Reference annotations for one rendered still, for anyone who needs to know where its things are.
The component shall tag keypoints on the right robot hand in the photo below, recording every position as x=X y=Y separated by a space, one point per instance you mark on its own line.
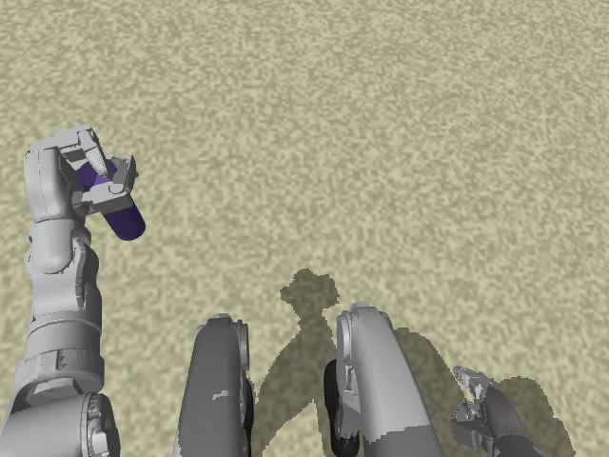
x=479 y=426

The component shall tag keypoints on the left robot hand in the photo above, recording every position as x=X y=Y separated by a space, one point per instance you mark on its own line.
x=52 y=186

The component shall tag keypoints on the can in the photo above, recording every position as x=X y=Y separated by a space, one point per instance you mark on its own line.
x=127 y=224

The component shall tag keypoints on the left robot arm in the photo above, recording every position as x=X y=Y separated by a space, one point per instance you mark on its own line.
x=54 y=409

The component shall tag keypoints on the right robot foot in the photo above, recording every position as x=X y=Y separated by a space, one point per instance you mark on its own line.
x=341 y=447

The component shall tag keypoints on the right robot arm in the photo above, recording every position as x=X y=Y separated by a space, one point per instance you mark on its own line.
x=513 y=445

